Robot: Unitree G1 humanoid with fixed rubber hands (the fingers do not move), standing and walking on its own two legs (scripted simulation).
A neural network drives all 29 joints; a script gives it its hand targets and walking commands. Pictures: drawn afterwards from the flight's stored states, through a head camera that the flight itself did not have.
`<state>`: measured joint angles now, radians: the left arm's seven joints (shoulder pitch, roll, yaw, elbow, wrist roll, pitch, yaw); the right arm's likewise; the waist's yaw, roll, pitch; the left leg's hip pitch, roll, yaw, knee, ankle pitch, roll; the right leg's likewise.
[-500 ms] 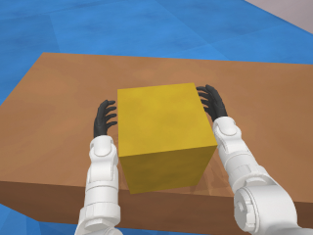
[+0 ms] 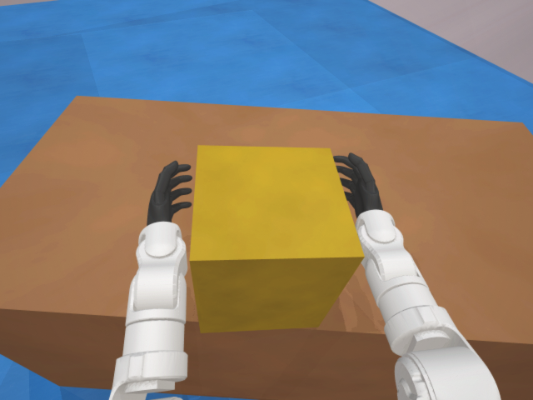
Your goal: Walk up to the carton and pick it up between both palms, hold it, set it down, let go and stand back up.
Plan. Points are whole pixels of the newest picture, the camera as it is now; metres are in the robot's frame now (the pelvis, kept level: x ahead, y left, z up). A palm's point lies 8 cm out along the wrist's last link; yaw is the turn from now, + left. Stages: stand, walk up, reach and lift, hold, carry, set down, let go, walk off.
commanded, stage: reach and lift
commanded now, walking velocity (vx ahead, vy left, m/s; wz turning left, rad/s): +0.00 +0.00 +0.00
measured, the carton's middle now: (263, 243) +0.37 +0.02 +0.02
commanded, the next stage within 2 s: none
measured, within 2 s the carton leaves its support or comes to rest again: neither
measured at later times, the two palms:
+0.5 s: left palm (158, 189) +0.35 +0.16 +0.17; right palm (383, 187) +0.37 -0.14 +0.16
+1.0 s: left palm (149, 175) +0.35 +0.17 +0.19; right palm (389, 181) +0.36 -0.13 +0.19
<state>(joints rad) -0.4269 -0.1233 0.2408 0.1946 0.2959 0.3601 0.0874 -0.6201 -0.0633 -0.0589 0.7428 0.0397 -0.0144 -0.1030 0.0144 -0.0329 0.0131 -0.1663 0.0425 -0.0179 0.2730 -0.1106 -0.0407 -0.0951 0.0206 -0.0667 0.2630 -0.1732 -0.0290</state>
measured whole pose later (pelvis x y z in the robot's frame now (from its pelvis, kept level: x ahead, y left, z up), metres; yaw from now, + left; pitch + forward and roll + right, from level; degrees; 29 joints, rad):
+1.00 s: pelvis -0.01 +0.02 +0.00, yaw -1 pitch -10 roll +0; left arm -0.60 -0.06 0.30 0.10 0.38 0.67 -0.06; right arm -0.72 -0.07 -0.02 0.62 0.15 0.24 -0.18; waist -0.08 -0.08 0.07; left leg 0.01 0.02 0.00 0.29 -0.13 -0.01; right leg 0.09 0.00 -0.05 0.25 -0.17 0.00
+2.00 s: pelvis -0.01 +0.01 +0.00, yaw +0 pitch -9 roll +0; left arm -0.68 -0.02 0.31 0.13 0.36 0.74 -0.06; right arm -0.82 -0.10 0.01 0.64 0.22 0.32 -0.21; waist -0.09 -0.05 0.03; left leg 0.00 0.03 0.00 0.30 -0.14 -0.02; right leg 0.09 0.01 -0.06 0.26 -0.18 0.00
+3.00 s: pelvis -0.01 +0.01 +0.00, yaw +0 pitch -9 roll +0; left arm -0.72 -0.01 0.32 0.12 0.35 0.83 -0.07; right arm -0.89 -0.12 0.01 0.64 0.26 0.42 -0.22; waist -0.08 -0.05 -0.02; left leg -0.01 0.03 0.00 0.30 -0.14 -0.02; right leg 0.07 0.00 -0.05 0.27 -0.19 -0.01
